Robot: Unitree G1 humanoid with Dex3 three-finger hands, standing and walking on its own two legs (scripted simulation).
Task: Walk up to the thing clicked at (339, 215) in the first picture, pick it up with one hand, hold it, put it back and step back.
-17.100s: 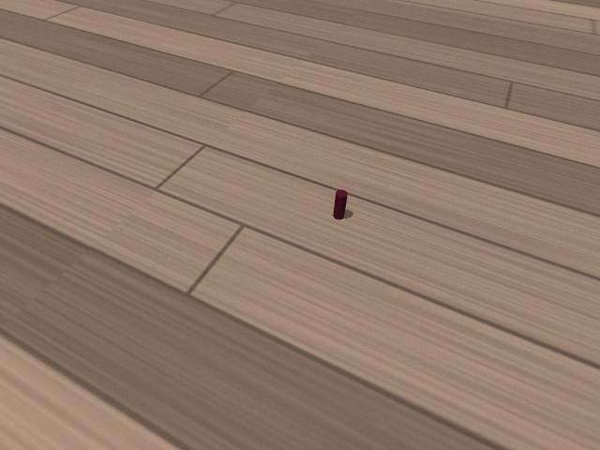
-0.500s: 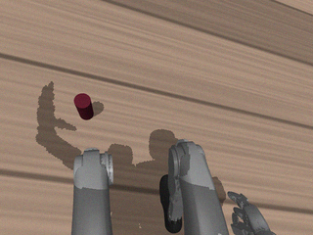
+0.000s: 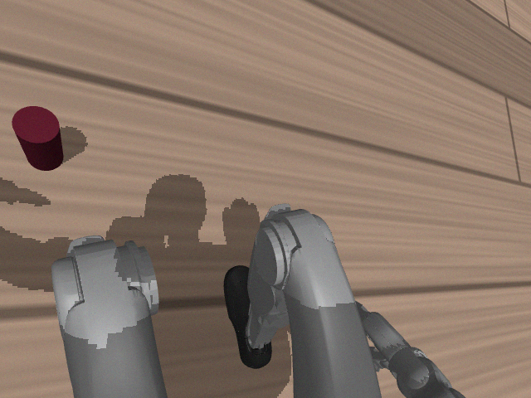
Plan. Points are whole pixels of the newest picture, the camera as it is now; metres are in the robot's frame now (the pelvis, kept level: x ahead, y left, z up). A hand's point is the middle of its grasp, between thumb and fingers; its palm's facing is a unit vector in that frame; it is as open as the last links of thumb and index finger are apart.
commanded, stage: close in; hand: left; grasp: from the side
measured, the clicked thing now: (41, 142) +0.49 +0.22 -0.24
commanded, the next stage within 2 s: rest palm in 0.80 s
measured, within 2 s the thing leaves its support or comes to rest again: neither
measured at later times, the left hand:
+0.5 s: hand (23, 154) +0.45 +0.23 -0.19, palm faces +0.09 -1.00 +0.03, open 17.3 cm
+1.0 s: hand (46, 154) +0.46 +0.21 -0.20, palm faces +0.14 -0.99 -0.01, open 16.4 cm
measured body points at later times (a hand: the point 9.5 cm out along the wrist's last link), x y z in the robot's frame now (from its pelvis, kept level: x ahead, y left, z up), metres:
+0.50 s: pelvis -0.01 +0.01 -0.01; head +0.24 +0.18 +0.32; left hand +0.44 +0.28 -0.19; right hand +0.11 -0.25 -0.04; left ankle +0.07 +0.12 -0.27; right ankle +0.13 -0.14 -0.27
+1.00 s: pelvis -0.01 +0.01 -0.01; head +0.25 +0.18 +0.31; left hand +0.45 +0.26 -0.20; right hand +0.11 -0.25 -0.05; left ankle +0.07 +0.12 -0.27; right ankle +0.13 -0.14 -0.27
